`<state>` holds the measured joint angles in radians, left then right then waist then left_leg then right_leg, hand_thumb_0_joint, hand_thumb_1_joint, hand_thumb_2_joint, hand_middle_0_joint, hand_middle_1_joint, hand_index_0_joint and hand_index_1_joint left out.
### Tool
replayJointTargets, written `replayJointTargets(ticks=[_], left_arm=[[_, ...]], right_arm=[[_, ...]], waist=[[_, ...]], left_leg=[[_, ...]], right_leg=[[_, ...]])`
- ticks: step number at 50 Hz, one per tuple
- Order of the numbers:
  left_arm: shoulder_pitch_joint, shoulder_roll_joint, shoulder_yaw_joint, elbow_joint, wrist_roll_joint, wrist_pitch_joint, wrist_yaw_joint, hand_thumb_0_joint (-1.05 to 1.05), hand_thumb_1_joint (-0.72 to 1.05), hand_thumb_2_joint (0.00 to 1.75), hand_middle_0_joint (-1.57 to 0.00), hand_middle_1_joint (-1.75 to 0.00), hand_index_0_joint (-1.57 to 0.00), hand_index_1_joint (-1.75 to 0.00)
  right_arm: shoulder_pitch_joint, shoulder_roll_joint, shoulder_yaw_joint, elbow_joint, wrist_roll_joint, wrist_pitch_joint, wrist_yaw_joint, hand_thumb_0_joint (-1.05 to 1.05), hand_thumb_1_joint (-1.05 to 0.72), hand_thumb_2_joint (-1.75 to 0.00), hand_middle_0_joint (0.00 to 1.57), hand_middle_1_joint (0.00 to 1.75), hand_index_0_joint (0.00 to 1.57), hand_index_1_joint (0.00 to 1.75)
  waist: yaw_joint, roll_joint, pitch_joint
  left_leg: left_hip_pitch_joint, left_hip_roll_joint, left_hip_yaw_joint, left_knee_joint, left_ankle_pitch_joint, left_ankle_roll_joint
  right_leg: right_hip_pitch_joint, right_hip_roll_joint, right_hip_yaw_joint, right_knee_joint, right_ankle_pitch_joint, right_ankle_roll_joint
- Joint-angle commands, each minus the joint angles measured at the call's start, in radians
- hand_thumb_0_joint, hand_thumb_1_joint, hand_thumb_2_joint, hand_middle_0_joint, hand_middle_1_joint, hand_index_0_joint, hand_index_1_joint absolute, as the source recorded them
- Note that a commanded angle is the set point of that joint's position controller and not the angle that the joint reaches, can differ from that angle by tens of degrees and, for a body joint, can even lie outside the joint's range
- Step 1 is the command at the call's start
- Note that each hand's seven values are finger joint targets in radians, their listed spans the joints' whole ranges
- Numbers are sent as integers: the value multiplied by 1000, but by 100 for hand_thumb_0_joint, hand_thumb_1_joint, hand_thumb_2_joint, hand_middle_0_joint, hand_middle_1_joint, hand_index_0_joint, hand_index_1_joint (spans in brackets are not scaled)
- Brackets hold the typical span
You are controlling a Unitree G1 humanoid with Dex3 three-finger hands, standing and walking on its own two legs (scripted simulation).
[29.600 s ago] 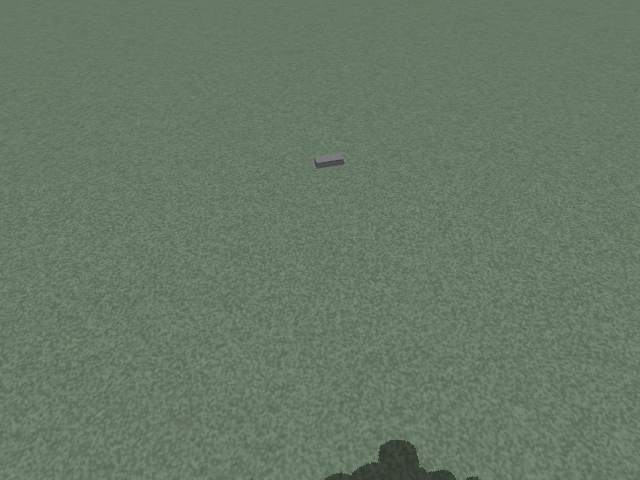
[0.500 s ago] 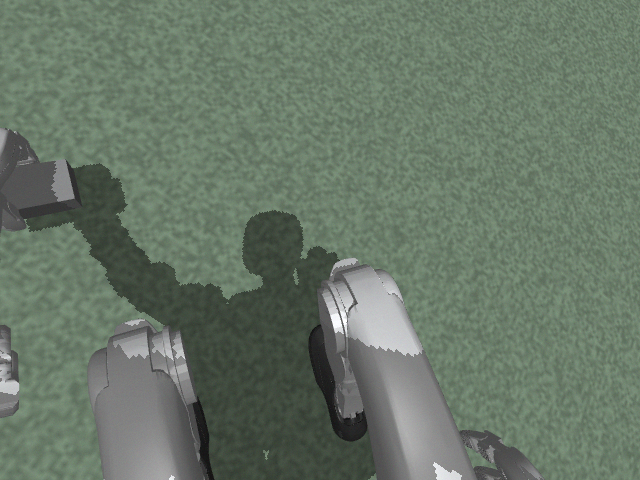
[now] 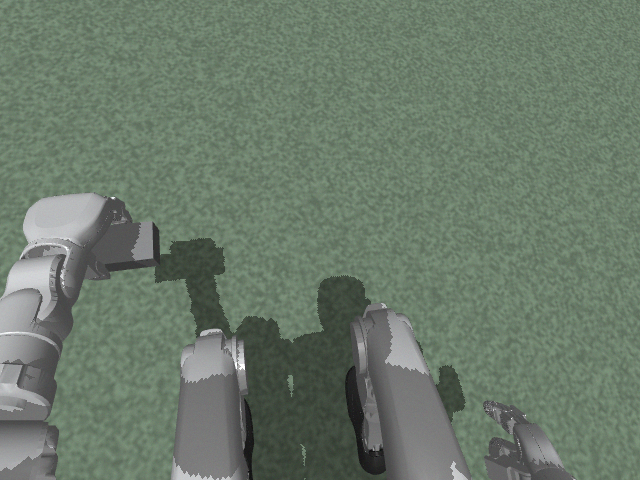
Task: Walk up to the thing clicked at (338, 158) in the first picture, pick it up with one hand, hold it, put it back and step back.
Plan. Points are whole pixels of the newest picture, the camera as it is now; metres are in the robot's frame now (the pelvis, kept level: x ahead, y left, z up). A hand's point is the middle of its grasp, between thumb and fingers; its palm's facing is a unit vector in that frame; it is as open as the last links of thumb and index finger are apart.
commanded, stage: lift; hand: left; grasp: from above
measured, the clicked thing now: (103, 249) +0.44 +0.26 -0.14
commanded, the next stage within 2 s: hold in 0.98 s
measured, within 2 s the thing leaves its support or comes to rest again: neither
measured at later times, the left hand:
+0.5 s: hand (25, 243) +0.36 +0.22 +0.10, palm faces -0.47 -0.09 -0.88, open 8.3 cm
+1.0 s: hand out of the picture +0.37 +0.22 +0.19, palm faces -0.46 -0.08 -0.89, open 8.3 cm
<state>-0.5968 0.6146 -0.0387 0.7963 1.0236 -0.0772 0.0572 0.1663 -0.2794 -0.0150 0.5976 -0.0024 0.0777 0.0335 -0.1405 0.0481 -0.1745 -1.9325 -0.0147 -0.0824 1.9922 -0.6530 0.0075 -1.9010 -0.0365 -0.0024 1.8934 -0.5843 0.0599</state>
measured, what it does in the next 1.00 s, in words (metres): rises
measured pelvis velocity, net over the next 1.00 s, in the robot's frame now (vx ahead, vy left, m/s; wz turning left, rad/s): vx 0.06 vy -0.01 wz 0.02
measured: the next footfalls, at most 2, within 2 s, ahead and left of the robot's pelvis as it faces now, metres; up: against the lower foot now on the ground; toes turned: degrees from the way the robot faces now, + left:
none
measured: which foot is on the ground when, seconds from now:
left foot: down 0.00-1.00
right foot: down 0.00-1.00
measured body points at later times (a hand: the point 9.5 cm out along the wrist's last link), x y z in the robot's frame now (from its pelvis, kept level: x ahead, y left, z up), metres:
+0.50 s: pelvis +0.03 -0.01 +0.17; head +0.12 -0.01 +0.61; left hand +0.38 +0.23 +0.15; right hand +0.13 -0.28 +0.05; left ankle +0.08 +0.11 -0.43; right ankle +0.11 -0.16 -0.43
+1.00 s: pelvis +0.06 -0.01 +0.26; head +0.11 -0.02 +0.71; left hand +0.39 +0.22 +0.24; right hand +0.16 -0.28 +0.14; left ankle +0.08 +0.11 -0.43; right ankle +0.11 -0.16 -0.43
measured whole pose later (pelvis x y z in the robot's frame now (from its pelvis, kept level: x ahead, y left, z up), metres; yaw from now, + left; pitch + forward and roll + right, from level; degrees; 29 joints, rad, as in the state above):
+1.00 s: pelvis +0.06 -0.01 +0.26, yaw +1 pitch +10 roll -1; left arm -0.31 0.39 -0.19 0.81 1.00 0.01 0.11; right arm 0.24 -0.24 -0.04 0.73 0.04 0.01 -0.05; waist -0.05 0.03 -0.08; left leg -0.67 0.03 0.00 0.90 -0.41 -0.01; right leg -0.69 -0.02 0.02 0.86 -0.34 0.04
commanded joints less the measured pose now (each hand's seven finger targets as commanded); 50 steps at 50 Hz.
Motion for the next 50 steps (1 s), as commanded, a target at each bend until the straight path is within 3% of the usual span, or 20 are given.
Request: replayJointTargets(ticks=[1, 4, 6, 8, 10, 14, 17, 22, 23, 24, 26, 28, 30, 32, 34, 36, 38, 39, 45, 50], left_arm=[[-345, 227, 73, -306, -31, 11, 54, 0, 87, 51, -116, -43, -118, -41], [-259, 226, 76, -282, -24, 31, 47, 0, 81, 46, -111, -41, -114, -39], [-208, 197, 62, -281, -32, 42, 38, 0, 79, 44, -109, -42, -112, -39], [-174, 190, 65, -304, -35, 54, 32, 0, 79, 46, -109, -42, -112, -39], [-155, 166, 53, -354, -56, 58, 23, 0, 79, 45, -110, -40, -113, -38], [-80, 159, 51, -347, -55, 57, -2, 0, 79, 46, -111, -39, -113, -37], [-82, 103, 18, -330, -61, 43, 1, 0, 79, 43, -111, -38, -113, -36], [-47, 101, 40, -275, -50, 31, 43, 0, 78, 40, -110, -37, -113, -35], [-61, 59, 0, -287, -39, 29, 50, 0, 77, 40, -110, -37, -112, -35], [-65, 78, 20, -282, -35, 29, 64, 0, 76, 40, -109, -37, -111, -34], [-46, 42, -8, -255, -20, 32, 80, 0, 75, 39, -109, -36, -111, -34], [-66, 68, 11, -252, -16, 35, 99, 0, 76, 41, -109, -38, -111, -36], [-73, 28, -31, -238, -6, 42, 108, 0, 79, 42, -110, -41, -113, -38], [-64, 54, -10, -214, -3, 50, 123, 0, 80, 44, -112, -39, -114, -37], [-63, 33, -25, -203, -5, 58, 128, 0, 81, 46, -113, -40, -115, -38], [-83, 23, -44, -205, -3, 66, 127, 0, 81, 46, -113, -41, -115, -39], [-65, 44, -21, -179, -2, 72, 128, 0, 80, 49, -113, -42, -115, -40], [-82, 18, -40, -185, -8, 72, 124, 0, 80, 48, -112, -42, -114, -40], [-31, -23, -72, -161, -19, 80, 107, 0, 78, 45, -111, -40, -113, -38], [-37, 0, -59, -192, -20, 69, 85, 0, 72, 46, -108, -39, -109, -38]], right_arm=[[137, -196, -85, -42, 6, -14, -35, 0, -89, -90, 20, 30, 20, 30], [127, -186, -83, -38, 10, -15, -46, 0, -89, -90, 20, 30, 20, 30], [113, -173, -79, -39, 14, -15, -53, 0, -89, -90, 20, 30, 20, 30], [97, -163, -79, -42, 20, -15, -61, 0, -89, -90, 20, 30, 20, 30], [86, -152, -77, -45, 25, -18, -68, 0, -89, -90, 20, 30, 20, 30], [74, -138, -74, -37, 33, -28, -89, 0, -89, -90, 20, 30, 20, 30], [70, -122, -67, -25, 35, -48, -102, 0, -89, -90, 20, 30, 20, 30], [65, -119, -65, -11, 37, -77, -109, 0, -89, -90, 20, 30, 20, 30], [76, -110, -62, -6, 37, -84, -109, 0, -89, -90, 20, 30, 20, 30], [71, -116, -68, -1, 37, -88, -109, 0, -89, -90, 20, 30, 20, 30], [81, -108, -64, 8, 38, -95, -108, 0, -89, -90, 20, 30, 20, 30], [77, -112, -69, 18, 36, -102, -108, 0, -89, -90, 20, 30, 20, 30], [84, -105, -64, 22, 37, -106, -105, 0, -90, -90, 20, 30, 20, 30], [73, -107, -68, 28, 37, -109, -105, 0, -89, -90, 20, 30, 20, 30], [78, -106, -67, 35, 37, -111, -103, 0, -90, -90, 20, 30, 20, 30], [78, -109, -70, 36, 38, -110, -102, 0, -90, -90, 20, 30, 20, 30], [85, -113, -73, 45, 36, -107, -101, 0, -90, -90, 20, 30, 20, 30], [85, -110, -73, 47, 34, -108, -99, 0, -90, -90, 20, 30, 20, 30], [64, -108, -72, 21, 39, -102, -90, 0, -90, -90, 20, 30, 20, 30], [65, -106, -76, 17, 39, -98, -93, 0, -90, -90, 20, 30, 20, 30]], waist=[[-21, 216, -645], [0, 173, -633], [7, 157, -578], [26, 139, -589], [25, 110, -573], [42, 69, -480], [28, 43, -399], [57, 25, -335], [46, 46, -332], [59, 38, -343], [54, 27, -320], [69, 35, -318], [60, 19, -299], [74, 13, -274], [74, 10, -278], [72, 3, -274], [76, 2, -267], [75, 14, -261], [90, 19, -201], [94, 4, -211]], left_leg=[[650, 8, 4, -414, 140, 7], [710, 10, 18, -463, 178, 11], [725, 9, 29, -514, 156, 12], [769, 8, 41, -561, 149, 15], [796, 8, 45, -606, 140, 16], [866, 14, 40, -703, 135, 14], [911, 18, 39, -767, 118, 16], [1004, 20, 34, -883, 108, 12], [1032, 18, 40, -896, 131, 8], [1057, 16, 43, -912, 138, 8], [1087, 11, 55, -938, 175, 7], [1125, 7, 63, -973, 188, 7], [1150, 0, 71, -999, 213, 8], [1179, -3, 81, -1034, 219, 8], [1228, -3, 82, -1064, 256, 6], [1276, -2, 82, -1089, 305, 4], [1314, 0, 81, -1115, 342, 2], [1337, 3, 78, -1133, 355, -1], [1420, 7, 72, -1235, 363, -8], [1471, 3, 77, -1264, 437, -7]], right_leg=[[387, 32, -76, -250, 158, -79], [472, 37, -70, -319, 171, -77], [532, 38, -64, -379, 157, -74], [616, 43, -57, -435, 156, -73], [686, 45, -51, -491, 151, -71], [781, 50, -38, -591, 140, -69], [840, 52, -27, -670, 129, -67], [951, 52, -11, -790, 107, -66], [972, 55, -6, -810, 124, -68], [998, 54, -3, -833, 126, -68], [1043, 54, 4, -879, 149, -69], [1097, 56, 8, -918, 161, -66], [1133, 58, 11, -957, 179, -65], [1171, 57, 14, -1001, 179, -62], [1214, 56, 14, -1029, 216, -59], [1248, 57, 12, -1053, 270, -57], [1271, 56, 11, -1073, 310, -55], [1278, 57, 7, -1078, 320, -57], [1337, 61, -6, -1154, 314, -62], [1402, 64, 0, -1192, 378, -60]])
